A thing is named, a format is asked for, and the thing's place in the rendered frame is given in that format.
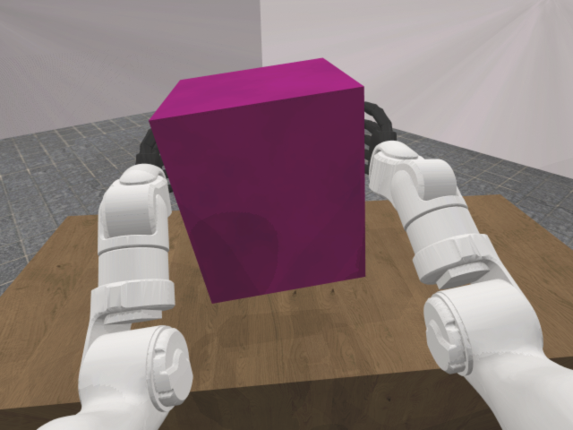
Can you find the pedestal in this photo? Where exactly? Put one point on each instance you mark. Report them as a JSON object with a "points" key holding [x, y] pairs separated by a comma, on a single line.
{"points": [[346, 355]]}

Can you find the robot left hand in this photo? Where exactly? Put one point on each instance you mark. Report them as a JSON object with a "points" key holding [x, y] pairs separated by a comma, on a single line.
{"points": [[149, 154]]}

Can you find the robot right upper arm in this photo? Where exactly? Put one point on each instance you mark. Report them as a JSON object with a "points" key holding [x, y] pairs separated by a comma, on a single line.
{"points": [[487, 333]]}

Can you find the carton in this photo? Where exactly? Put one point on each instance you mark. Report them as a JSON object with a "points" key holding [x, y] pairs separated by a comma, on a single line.
{"points": [[267, 169]]}

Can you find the left robot forearm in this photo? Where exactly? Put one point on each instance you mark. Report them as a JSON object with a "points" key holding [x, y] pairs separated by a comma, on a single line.
{"points": [[133, 246]]}

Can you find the robot left upper arm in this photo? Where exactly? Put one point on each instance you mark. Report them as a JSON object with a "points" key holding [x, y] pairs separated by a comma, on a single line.
{"points": [[130, 380]]}

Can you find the right robot forearm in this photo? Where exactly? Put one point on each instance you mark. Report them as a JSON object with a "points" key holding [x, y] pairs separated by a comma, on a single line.
{"points": [[449, 250]]}

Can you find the robot right hand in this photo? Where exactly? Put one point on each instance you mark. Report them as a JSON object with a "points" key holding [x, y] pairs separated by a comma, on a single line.
{"points": [[381, 131]]}

